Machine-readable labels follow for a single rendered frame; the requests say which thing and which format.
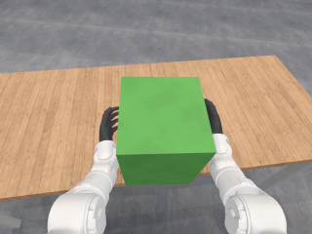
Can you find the left robot hand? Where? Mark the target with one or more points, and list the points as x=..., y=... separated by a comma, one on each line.
x=105, y=129

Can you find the left robot upper arm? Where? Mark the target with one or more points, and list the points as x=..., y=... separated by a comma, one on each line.
x=78, y=213

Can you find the right robot hand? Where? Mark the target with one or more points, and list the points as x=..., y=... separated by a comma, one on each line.
x=213, y=117

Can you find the robot left forearm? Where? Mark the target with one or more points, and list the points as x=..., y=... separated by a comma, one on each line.
x=102, y=176

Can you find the right robot upper arm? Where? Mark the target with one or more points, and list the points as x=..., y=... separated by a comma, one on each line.
x=254, y=214

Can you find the robot right forearm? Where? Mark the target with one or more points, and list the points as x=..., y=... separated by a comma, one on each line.
x=227, y=176

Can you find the carton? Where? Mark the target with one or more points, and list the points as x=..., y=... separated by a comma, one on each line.
x=164, y=135

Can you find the table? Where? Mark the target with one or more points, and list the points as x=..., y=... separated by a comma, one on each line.
x=50, y=120

